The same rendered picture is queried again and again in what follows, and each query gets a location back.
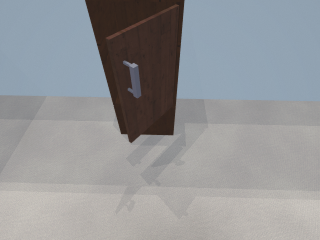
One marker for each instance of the cupboard door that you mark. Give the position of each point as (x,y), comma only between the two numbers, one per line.
(152,45)

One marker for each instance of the handle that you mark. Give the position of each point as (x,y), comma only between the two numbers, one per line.
(135,79)

